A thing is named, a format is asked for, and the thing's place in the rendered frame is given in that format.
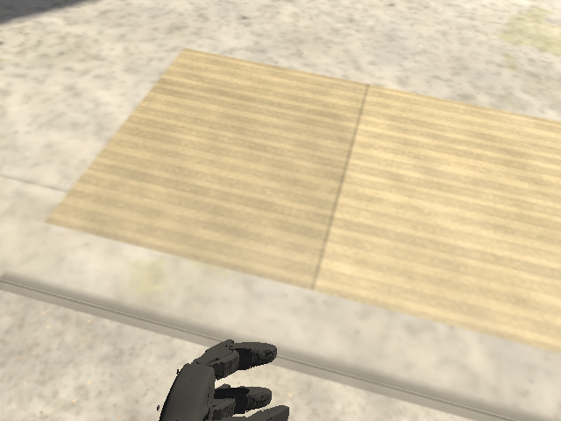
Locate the robot left hand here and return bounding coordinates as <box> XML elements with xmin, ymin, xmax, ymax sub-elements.
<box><xmin>157</xmin><ymin>339</ymin><xmax>289</xmax><ymax>421</ymax></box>

